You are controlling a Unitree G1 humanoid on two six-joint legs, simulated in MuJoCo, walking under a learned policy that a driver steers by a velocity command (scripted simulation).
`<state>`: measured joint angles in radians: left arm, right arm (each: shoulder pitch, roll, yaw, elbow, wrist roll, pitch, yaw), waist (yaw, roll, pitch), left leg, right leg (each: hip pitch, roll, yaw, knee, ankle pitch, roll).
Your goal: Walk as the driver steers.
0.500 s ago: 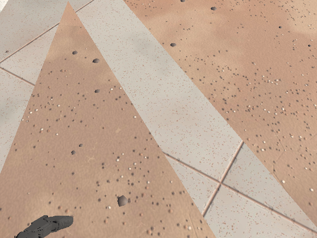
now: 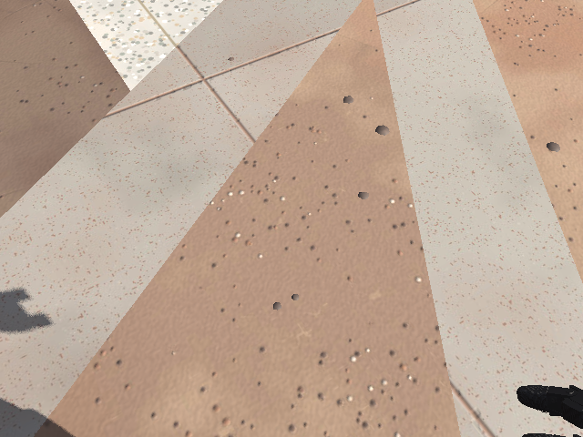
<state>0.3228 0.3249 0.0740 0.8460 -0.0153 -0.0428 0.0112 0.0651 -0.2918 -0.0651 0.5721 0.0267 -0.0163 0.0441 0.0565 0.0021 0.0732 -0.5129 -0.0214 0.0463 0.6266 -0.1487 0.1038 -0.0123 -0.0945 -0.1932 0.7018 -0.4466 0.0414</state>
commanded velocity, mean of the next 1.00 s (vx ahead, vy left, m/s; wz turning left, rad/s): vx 0.50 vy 0.00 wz -0.29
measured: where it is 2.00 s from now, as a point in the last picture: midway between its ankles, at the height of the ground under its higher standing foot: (382, 267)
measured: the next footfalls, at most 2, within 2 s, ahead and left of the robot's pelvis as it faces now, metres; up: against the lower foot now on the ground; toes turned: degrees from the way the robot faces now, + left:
right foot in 0.52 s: +0.47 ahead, -0.14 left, +0.00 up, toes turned -8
left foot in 0.98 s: +0.78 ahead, +0.01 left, +0.00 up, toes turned -27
